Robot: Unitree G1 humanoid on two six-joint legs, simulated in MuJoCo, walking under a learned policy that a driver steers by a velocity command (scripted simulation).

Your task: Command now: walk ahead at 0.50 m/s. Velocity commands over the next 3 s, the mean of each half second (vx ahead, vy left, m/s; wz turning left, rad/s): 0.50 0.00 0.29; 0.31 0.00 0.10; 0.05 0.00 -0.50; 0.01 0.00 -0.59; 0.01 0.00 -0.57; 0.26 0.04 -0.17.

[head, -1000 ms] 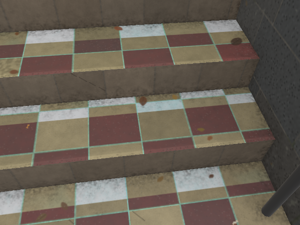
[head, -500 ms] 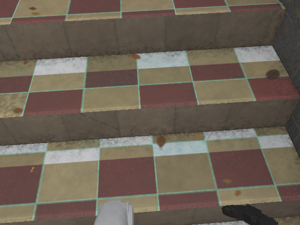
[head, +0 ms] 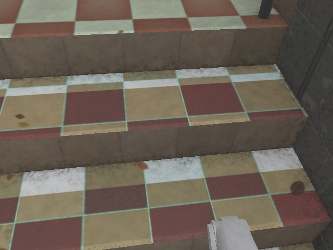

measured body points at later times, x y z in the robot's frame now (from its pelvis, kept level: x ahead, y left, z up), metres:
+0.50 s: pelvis +0.30 +0.00 +0.16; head +0.29 +0.01 +0.61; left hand +0.18 +0.18 -0.01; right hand +0.48 -0.18 +0.04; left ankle +0.33 +0.14 -0.26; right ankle +0.25 -0.11 -0.57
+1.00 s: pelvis +0.51 +0.09 +0.33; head +0.51 +0.09 +0.78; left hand +0.51 +0.33 +0.18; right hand +0.62 -0.12 +0.18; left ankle +0.51 +0.18 -0.40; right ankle +0.56 -0.05 -0.21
